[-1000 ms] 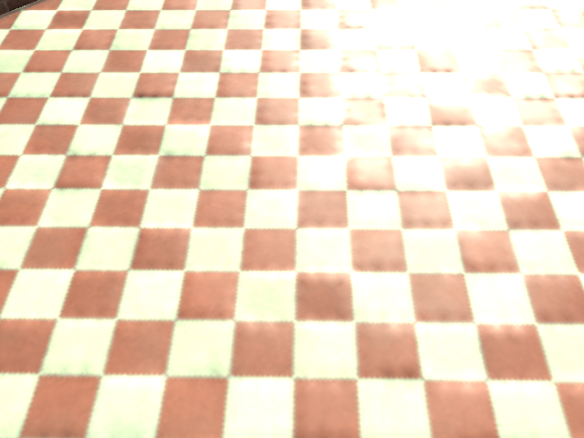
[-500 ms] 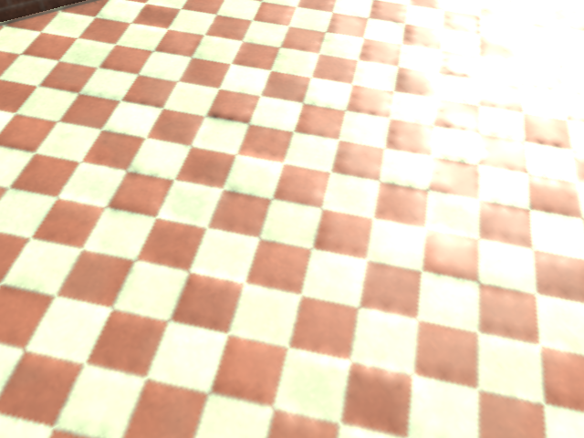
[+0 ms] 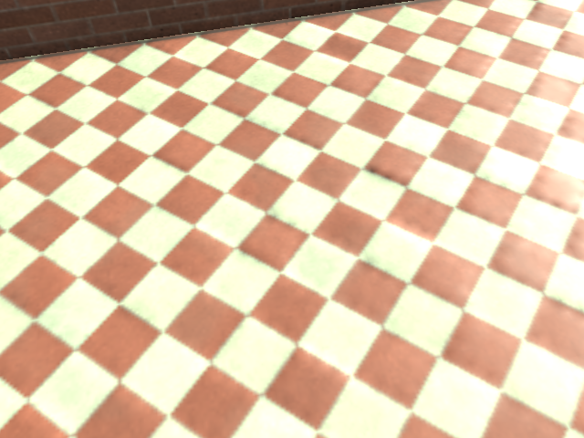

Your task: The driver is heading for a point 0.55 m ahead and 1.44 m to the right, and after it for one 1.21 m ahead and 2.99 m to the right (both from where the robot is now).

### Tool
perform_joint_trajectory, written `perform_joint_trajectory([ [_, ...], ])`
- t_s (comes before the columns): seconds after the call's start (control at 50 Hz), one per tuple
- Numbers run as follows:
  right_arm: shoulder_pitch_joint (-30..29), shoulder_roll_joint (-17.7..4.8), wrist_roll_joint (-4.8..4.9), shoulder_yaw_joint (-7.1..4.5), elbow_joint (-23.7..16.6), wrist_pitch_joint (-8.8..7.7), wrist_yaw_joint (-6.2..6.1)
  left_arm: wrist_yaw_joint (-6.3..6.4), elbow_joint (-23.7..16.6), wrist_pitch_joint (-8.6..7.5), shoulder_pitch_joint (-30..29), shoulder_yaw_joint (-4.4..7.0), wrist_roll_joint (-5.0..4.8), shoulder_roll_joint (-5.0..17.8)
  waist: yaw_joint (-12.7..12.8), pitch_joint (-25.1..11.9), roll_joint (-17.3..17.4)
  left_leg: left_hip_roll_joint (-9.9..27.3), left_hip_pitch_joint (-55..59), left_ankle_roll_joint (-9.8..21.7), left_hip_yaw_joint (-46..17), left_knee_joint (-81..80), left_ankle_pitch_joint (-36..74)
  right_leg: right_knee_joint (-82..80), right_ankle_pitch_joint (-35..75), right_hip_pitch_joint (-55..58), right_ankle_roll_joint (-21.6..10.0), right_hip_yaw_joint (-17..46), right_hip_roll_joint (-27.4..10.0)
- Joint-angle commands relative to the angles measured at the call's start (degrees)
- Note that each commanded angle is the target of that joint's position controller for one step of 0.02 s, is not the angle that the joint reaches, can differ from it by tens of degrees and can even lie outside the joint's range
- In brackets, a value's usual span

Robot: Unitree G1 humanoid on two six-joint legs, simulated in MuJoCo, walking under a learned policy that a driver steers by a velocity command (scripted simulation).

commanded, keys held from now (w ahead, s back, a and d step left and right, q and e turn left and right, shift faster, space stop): e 1.00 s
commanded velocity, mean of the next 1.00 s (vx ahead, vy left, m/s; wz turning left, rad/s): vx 0.07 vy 0.00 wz -0.43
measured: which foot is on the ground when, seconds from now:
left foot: up 0.00-0.14, down 0.16-0.58, up 0.60-1.00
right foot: down 0.00-0.16, up 0.18-0.56, down 0.58-1.00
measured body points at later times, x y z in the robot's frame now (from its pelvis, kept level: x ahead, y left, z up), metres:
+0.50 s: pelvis +0.08 +0.02 -0.01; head +0.10 +0.02 +0.44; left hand +0.23 +0.26 -0.14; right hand +0.13 -0.26 -0.13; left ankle +0.17 +0.11 -0.75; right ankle +0.06 -0.08 -0.71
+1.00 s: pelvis +0.06 +0.01 -0.01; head +0.09 +0.00 +0.44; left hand +0.30 +0.21 -0.12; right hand +0.05 -0.29 -0.12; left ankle +0.12 +0.12 -0.72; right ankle +0.05 -0.08 -0.75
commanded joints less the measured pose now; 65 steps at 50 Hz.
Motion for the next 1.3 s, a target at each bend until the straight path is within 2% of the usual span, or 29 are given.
perform_joint_trajectory([
  [0.02,1.2,1.7,-0.07,1.67,-2.1,-0.74,0.21,-0.48,-2.1,-0.52,-2.2,0.53,-0.74,5.8,-2.9,-2.6,-9.9,-0.8,9.0,-1.1,5.6,-12.6,6.9,-3.2,43.0,-3.5,-6.7,4.0,-9.6],
  [0.08,-1.7,0.7,0.27,2.07,-2.2,-1.2,-0.5,-0.35,0.1,0.43,1.5,0.94,-0.88,7.6,-1.4,-3.6,-10.1,-1.8,12.7,-1.3,5.5,-19.4,8.7,0.9,42.8,0.0,-6.0,7.3,-10.6],
  [0.14,3.7,-2.1,-0.3,1.5,0.0,-2.68,-2.04,0.19,0.2,1.36,0.5,1.42,-1.51,8.4,-4.4,-4.8,-6.9,-1.4,22.6,0.4,3.9,-31.6,15.1,10.1,33.6,-0.3,-3.5,10.4,-9.2],
  [0.16,7.2,-5.7,-1.15,0.7,0.7,-3.5,-2.76,0.36,-0.8,1.29,1.9,1.04,-1.71,6.8,-4.8,-8.9,-2.2,6.0,32.2,1.6,-1.3,-30.6,32.2,17.5,21.7,-5.3,-1.8,9.5,-6.5],
  [0.18,10.2,-9.8,-1.33,-0.34,0.0,-3.22,-3.22,0.77,-2.4,1.59,7.4,-0.33,-2.58,1.1,-3.5,-17.1,9.2,22.5,46.5,8.2,-13.3,-25.5,57.5,31.1,-12.5,-16.3,0.0,5.4,-1.0],
  [0.2,10.6,-9.1,1.67,-0.74,-0.5,-2.01,-3.23,1.77,-1.1,3.46,8.8,0.36,-2.61,3.4,-5.3,-22.2,10.4,26.0,44.7,14.2,-17.2,-26.8,57.7,42.5,-29.3,-18.9,-0.2,6.0,2.7],
  [0.22,8.7,-6.9,2.32,-0.31,-1.3,-1.33,-3.38,1.82,-0.9,4.59,6.7,1.47,-1.4,6.3,-4.8,-17.5,5.1,23.3,39.6,14.4,-13.9,-30.2,48.5,48.5,-27.4,-21.4,0.0,7.8,1.2],
  [0.24,4.7,-4.1,1.98,0.55,-1.9,-1.03,-3.84,1.49,-1.6,5.2,3.7,1.8,-0.56,5.9,-3.3,-12.1,3.3,20.5,34.0,12.8,-10.7,-33.0,39.6,49.5,-23.5,-23.0,0.3,8.1,-0.4],
  [0.28,0.1,-1.8,1.61,1.24,-2.3,-0.76,-4.87,0.97,-1.9,6.57,2.4,2.1,0.22,4.7,-0.4,-6.0,4.9,16.5,24.2,10.1,-4.2,-37.8,29.5,47.4,-17.4,-20.6,2.2,8.1,-2.4],
  [0.42,-1.1,-2.7,0.43,0.46,-2.1,-0.52,-4.86,-0.29,-5.0,9.87,-1.6,1.92,0.39,2.7,-0.3,-5.8,6.0,15.7,17.8,10.3,3.2,-40.1,8.9,36.6,-11.6,-15.7,2.6,5.1,-2.8],
  [0.5,0.2,-5.6,0.22,-0.71,-1.7,0.56,-4.19,-1.25,-7.8,9.98,-4.4,1.96,-0.02,4.1,-1.6,-6.8,5.8,18.1,18.2,9.4,3.5,-38.2,3.6,28.0,-13.2,-11.0,0.9,2.9,-2.0],
  [0.54,-0.5,-7.1,0.73,-1.34,-1.7,1.14,-4.11,-1.46,-8.0,9.44,-2.3,1.95,-0.12,4.0,0.0,-7.0,4.0,17.7,16.3,6.7,5.5,-34.6,1.5,18.8,-9.6,-5.1,-0.8,1.5,-0.9],
  [0.56,0.7,-6.7,0.65,-1.52,-1.3,1.59,-4.0,-1.39,-7.4,8.94,-0.6,2.21,0.01,4.9,0.6,-6.1,0.8,16.3,13.3,3.5,7.8,-30.2,-1.3,12.2,-6.9,-1.4,-1.8,3.3,-0.4],
  [0.58,3.4,-4.1,0.51,-1.25,-0.9,2.3,-3.51,-0.9,-7.8,8.22,-0.2,2.85,0.58,8.2,0.1,-3.3,-10.8,11.0,8.2,-1.2,13.2,-18.2,-9.5,-0.3,-8.3,-1.2,-3.6,16.4,-8.1],
  [0.6,1.3,-1.1,1.26,-0.35,-4.9,2.76,-3.94,-0.44,-10.0,8.09,-1.5,4.85,0.39,17.4,0.0,1.2,-23.6,-0.7,-5.0,-5.2,13.6,-8.5,-23.4,-6.1,1.0,-3.9,-10.5,39.7,-23.1],
  [0.62,-3.8,-3.1,0.23,-0.58,-5.4,3.34,-4.23,0.58,-9.0,8.24,1.0,5.22,1.11,16.2,2.5,2.0,-14.9,0.8,-2.7,-4.7,4.8,1.9,-21.1,-5.7,3.5,-8.2,-13.7,36.4,-22.5],
  [0.66,-0.6,-3.1,1.65,-0.83,-3.9,3.09,-3.43,1.18,-10.2,8.35,-6.8,3.81,0.31,11.6,-2.9,1.7,-9.9,1.4,-0.2,-3.7,1.7,3.8,-10.1,-3.9,0.3,-9.9,-10.3,26.2,-14.1],
  [0.72,3.1,-4.2,0.16,-1.48,-2.1,2.59,-2.78,0.63,-12.0,7.67,-9.1,3.19,-0.67,9.0,-3.4,-4.3,-8.5,-0.2,1.3,-3.7,2.5,7.5,-6.5,-0.3,13.3,-3.8,-9.7,22.4,-10.3],
  [0.88,-1.3,-3.0,1.25,-0.45,-5.6,2.89,-3.5,0.74,-11.5,7.66,-2.9,4.31,-0.19,11.4,0.7,-4.7,-9.7,-1.3,2.3,-4.6,0.8,-6.1,-10.5,2.4,13.6,2.1,-12.2,29.8,-11.1],
  [0.98,0.7,-3.5,2.15,-0.08,-6.9,2.12,-3.97,-0.05,-12.5,8.06,-5.9,4.8,0.08,12.4,-0.5,-5.9,-10.3,-3.9,12.1,-2.9,0.8,-15.3,-11.9,4.4,18.4,-2.2,-10.6,34.6,-9.5],
  [1.02,4.1,-3.2,2.31,0.11,-6.5,1.62,-4.37,-0.27,-12.9,8.21,-8.7,4.84,-0.36,12.2,-2.8,-6.2,-10.0,-4.8,19.5,-2.0,1.1,-24.9,-7.9,5.7,17.1,-5.3,-7.9,35.4,-7.3],
  [1.04,6.6,-3.4,2.01,0.03,-6.0,1.21,-4.83,-0.15,-13.3,8.21,-10.4,4.66,-0.92,11.6,-4.6,-6.1,-9.0,-3.8,25.6,-1.5,0.7,-33.6,-2.4,7.4,12.0,-9.1,-5.2,34.6,-5.0],
  [1.06,7.2,-7.5,1.2,-0.82,-6.3,0.88,-5.42,0.02,-13.9,7.92,-9.5,3.93,-1.3,8.8,-3.9,-6.2,-2.2,5.4,31.0,0.6,-7.7,-40.4,-4.8,13.3,-0.1,-15.3,-1.5,30.2,-0.6],
  [1.08,3.1,-13.1,0.88,-1.7,-8.2,1.17,-5.45,0.28,-14.7,7.63,-6.4,3.18,-1.51,5.3,-1.4,-5.3,10.8,20.1,33.6,6.1,-23.7,-44.2,-0.7,25.2,-18.1,-25.4,1.4,16.8,9.8],
  [1.1,2.8,-12.1,0.32,-1.78,-8.3,1.5,-4.9,0.58,-13.7,7.87,-6.7,4.46,0.99,10.8,-2.1,-4.2,7.3,23.3,25.6,11.6,-23.3,-41.8,6.8,37.6,-22.5,-24.3,2.1,13.6,6.9],
  [1.14,-1.9,-5.4,0.93,0.04,-9.3,1.33,-4.21,-0.21,-11.7,8.46,-5.4,5.02,0.81,11.2,0.7,-1.3,2.4,16.5,21.3,10.3,-12.7,-40.1,12.5,46.8,-16.2,-21.9,2.6,13.7,4.5],
  [1.16,-3.7,-4.8,0.87,0.27,-10.0,1.31,-4.27,-0.8,-11.0,8.89,-4.3,4.99,0.58,10.8,1.3,-1.7,3.8,13.1,22.6,8.5,-7.9,-39.4,13.7,49.2,-13.2,-22.5,3.2,12.8,4.4],
  [1.2,-2.3,-5.0,0.74,0.22,-10.1,1.19,-4.62,-1.73,-10.7,9.36,-4.3,4.59,-0.01,10.0,0.0,-2.7,5.6,11.2,26.6,8.3,-3.2,-37.8,20.9,50.0,-11.9,-24.3,4.9,10.9,4.0],
  [1.3,4.1,-6.7,0.76,-0.83,-8.2,1.1,-4.47,-2.33,-12.9,10.06,-9.8,3.43,-0.35,8.0,-3.9,-3.7,6.0,14.5,34.1,9.9,-1.7,-36.0,22.7,40.3,-13.5,-25.2,6.2,8.8,1.8],
])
